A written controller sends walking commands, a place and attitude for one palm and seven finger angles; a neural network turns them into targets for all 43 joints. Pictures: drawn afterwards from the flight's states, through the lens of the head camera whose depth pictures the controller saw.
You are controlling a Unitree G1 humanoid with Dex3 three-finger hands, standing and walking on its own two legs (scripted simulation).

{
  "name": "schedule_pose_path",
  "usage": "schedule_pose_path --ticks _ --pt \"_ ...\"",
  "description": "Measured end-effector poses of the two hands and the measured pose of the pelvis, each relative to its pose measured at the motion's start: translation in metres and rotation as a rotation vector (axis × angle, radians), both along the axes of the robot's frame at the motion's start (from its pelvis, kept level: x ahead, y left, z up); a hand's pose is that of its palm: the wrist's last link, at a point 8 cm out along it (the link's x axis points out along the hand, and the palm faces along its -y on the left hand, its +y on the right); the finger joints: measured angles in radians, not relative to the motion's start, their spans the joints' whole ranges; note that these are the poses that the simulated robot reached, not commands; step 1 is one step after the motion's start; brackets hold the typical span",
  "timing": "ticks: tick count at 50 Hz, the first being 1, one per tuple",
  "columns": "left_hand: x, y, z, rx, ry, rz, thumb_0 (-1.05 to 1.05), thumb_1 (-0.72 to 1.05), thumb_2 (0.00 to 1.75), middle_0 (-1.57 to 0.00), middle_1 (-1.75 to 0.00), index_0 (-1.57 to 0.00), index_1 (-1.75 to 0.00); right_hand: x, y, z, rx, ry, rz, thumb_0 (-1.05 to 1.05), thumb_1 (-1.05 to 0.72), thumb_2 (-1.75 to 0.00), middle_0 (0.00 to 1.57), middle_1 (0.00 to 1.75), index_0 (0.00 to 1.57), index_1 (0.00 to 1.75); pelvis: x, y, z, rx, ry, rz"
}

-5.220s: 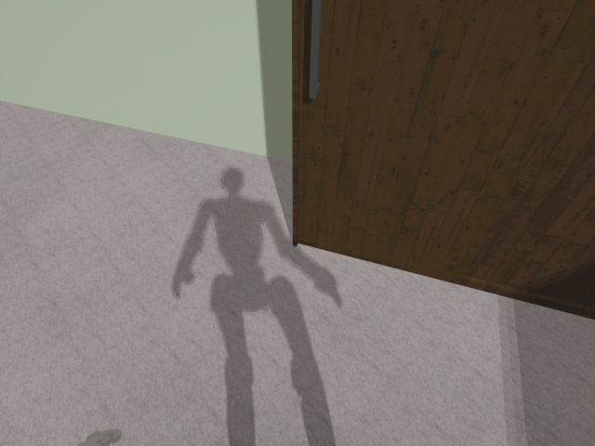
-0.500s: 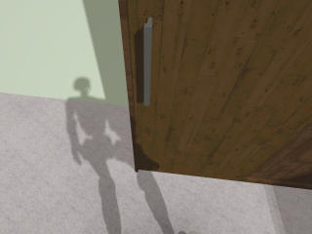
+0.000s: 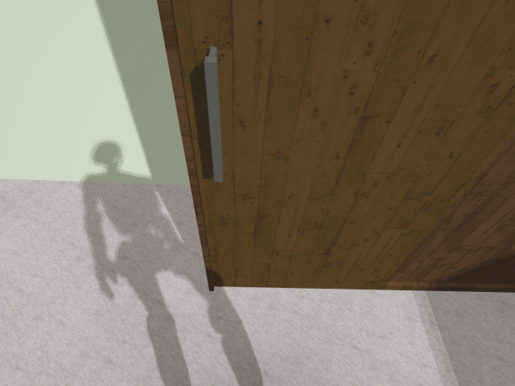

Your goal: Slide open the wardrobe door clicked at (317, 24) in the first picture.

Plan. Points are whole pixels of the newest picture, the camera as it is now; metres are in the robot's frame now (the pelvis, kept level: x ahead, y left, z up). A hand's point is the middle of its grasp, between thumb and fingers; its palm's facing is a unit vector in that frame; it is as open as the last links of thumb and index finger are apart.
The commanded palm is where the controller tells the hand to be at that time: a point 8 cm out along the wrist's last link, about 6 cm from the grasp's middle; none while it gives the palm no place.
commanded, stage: come to a stop and stand still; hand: left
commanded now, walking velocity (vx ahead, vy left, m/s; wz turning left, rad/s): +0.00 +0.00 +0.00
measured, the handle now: (216, 123) +0.54 +0.09 +0.10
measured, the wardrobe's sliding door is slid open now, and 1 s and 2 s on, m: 0.00 0.00 0.00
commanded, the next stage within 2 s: look again from close up in 0.58 s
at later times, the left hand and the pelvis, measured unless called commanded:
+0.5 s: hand out of the picture -0.01 +0.10 -0.18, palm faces +0.08 -0.98 -0.19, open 7.3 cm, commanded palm none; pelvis +0.00 -0.06 -0.01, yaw +1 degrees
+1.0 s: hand out of the picture +0.01 +0.19 -0.18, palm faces +0.07 -0.97 -0.24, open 7.3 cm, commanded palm none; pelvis -0.03 -0.01 -0.01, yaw +2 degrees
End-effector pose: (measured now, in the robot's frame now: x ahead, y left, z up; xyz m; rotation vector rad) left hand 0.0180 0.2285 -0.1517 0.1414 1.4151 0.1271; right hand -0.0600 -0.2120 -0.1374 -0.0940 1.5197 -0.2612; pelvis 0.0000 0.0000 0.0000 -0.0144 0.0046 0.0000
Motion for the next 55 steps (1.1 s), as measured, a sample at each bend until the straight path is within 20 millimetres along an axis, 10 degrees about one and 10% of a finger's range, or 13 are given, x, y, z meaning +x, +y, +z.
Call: schedule_pose_path --ticks 12,34,55 --pt "0.02 -0.044 0.01 0.07 -0.123 0.01 0.01 0.96 0.9 -0.2 -0.3 -0.2 -0.3 0.015 -0.035 -0.025 0.087 -0.031 0.029 0.0 -0.91 -0.89 0.2 0.3 0.19 0.29 0.004 -0.046 -0.006 0.02 -0.03 0.015" --pt "-0.067 -0.087 -0.002 -0.041 0.065 0.099 0.01 0.91 0.9 -0.2 -0.3 -0.2 -0.3 0.052 -0.06 -0.014 0.021 -0.091 0.115 0.0 -0.91 -0.9 0.2 0.3 0.19 0.29 -0.004 -0.054 -0.004 0.01 -0.04 0.021" --pt "-0.015 0.034 0.008 0.095 -0.234 0.001 0.0 0.91 0.9 -0.2 -0.3 -0.2 -0.3 0.073 -0.022 -0.002 -0.039 -0.335 0.175 0.0 -0.91 -0.89 0.2 0.3 0.2 0.3 -0.039 0.006 -0.012 0.003 -0.063 0.027"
